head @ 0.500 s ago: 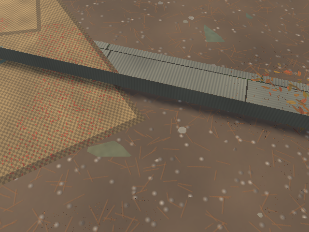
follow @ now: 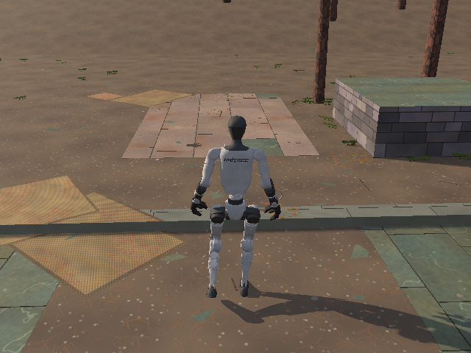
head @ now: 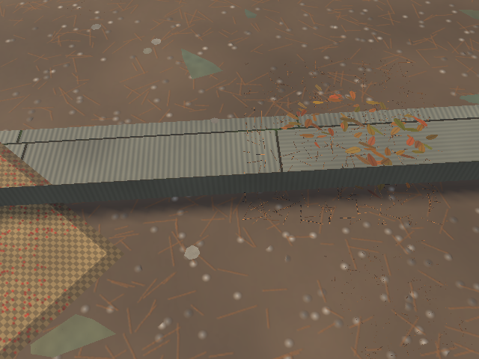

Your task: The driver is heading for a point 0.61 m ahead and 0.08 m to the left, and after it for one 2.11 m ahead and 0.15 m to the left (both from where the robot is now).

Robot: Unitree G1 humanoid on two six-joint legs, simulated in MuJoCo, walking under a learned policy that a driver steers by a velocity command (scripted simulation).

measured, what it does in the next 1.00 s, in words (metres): walks ahead, turning left: left foot, then right foot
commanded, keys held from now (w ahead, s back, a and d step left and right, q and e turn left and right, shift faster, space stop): w+e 0.14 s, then w+q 0.50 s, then q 0.36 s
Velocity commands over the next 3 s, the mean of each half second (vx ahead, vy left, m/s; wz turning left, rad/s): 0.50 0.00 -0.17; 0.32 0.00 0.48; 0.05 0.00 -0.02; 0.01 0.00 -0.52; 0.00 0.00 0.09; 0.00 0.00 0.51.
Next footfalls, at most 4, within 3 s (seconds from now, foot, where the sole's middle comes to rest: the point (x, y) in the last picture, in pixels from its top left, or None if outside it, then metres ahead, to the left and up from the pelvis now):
0.42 left None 0.42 0.11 -0.76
0.90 right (272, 282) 0.65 -0.05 -0.76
1.28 left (200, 323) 0.54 0.15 -0.76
1.62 right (291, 300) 0.60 -0.10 -0.76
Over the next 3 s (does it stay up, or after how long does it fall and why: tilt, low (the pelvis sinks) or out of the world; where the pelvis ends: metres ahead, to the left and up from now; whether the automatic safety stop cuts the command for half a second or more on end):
stays up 0.55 0.07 0.02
